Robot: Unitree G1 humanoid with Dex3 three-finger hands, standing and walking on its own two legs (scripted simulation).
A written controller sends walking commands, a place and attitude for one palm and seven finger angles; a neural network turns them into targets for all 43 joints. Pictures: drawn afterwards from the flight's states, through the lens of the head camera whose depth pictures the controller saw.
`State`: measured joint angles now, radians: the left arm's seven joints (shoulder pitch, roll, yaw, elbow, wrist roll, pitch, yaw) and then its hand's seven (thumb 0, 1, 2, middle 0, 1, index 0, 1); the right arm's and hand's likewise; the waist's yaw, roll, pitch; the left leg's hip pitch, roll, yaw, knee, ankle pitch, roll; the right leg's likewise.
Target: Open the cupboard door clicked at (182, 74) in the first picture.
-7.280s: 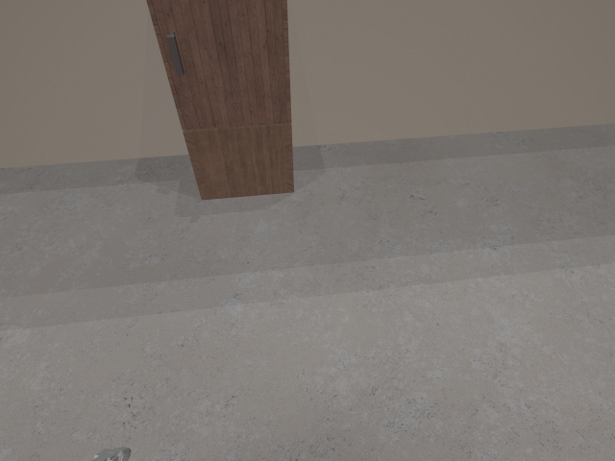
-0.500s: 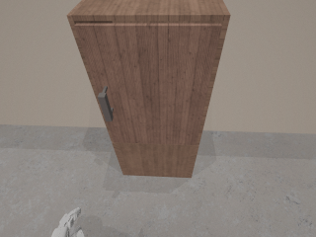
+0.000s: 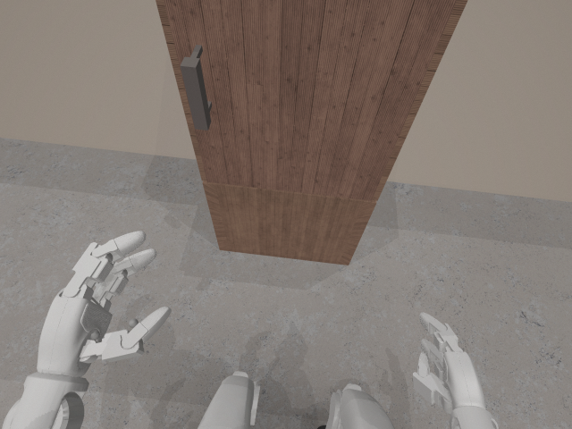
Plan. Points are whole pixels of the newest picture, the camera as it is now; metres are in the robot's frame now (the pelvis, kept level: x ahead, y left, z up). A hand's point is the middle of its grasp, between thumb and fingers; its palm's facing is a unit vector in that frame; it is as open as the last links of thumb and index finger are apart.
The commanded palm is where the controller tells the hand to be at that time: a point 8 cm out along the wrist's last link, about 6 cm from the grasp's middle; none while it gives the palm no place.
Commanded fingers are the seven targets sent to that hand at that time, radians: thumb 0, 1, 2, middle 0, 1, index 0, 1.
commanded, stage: raise the hand with hooked fingers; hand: left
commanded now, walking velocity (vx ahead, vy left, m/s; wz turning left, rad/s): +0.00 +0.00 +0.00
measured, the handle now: (200, 88) +0.63 +0.24 +0.07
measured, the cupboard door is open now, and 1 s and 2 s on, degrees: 0 0 0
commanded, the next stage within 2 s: move the hooked fingers beside the handle in 1.46 s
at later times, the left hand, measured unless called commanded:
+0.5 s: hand (108, 289) +0.26 +0.25 +0.06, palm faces -0.05 -1.00 -0.04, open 12.9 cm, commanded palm +0.24 +0.32 +0.07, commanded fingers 0.00 -0.45 0.32 -0.30 -1.17 -0.30 -1.17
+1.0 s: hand (85, 229) +0.31 +0.29 +0.09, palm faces +0.03 -1.00 -0.06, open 14.0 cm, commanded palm +0.28 +0.33 +0.09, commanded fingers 0.00 -0.50 0.30 -0.30 -1.20 -0.30 -1.20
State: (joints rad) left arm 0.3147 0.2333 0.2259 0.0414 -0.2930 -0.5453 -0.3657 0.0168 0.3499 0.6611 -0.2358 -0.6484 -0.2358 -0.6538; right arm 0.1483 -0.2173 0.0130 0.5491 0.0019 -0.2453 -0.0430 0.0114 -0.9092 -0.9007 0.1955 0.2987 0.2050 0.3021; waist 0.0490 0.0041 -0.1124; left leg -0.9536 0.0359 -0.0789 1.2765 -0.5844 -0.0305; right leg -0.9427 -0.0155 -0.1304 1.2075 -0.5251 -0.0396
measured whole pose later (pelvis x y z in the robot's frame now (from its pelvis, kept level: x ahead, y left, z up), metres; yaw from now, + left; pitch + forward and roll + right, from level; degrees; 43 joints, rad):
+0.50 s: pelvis +0.00 +0.04 +0.02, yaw -1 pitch +15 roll -3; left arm 0.22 0.31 0.27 0.13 -0.30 -0.34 -0.37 0.00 -0.23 0.41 -0.28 -1.02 -0.28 -1.03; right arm 0.25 -0.27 0.01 0.53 0.03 -0.24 -0.07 0.02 -0.91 -0.90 0.20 0.30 0.21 0.30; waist -0.02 0.00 -0.12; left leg -0.89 0.01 -0.02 1.18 -0.54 0.03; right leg -0.89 -0.03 -0.07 1.09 -0.45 0.02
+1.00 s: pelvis +0.02 +0.02 +0.03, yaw -1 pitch +15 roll -3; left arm -0.01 0.41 0.45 0.38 -0.36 -0.33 -0.49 -0.01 -0.50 0.30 -0.30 -1.19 -0.30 -1.20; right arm 0.27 -0.27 0.04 0.55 0.03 -0.20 -0.06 0.01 -0.91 -0.90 0.20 0.30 0.21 0.30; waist -0.01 0.02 -0.12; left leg -0.84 0.03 -0.03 1.11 -0.53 0.00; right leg -0.84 -0.01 -0.09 1.03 -0.46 -0.01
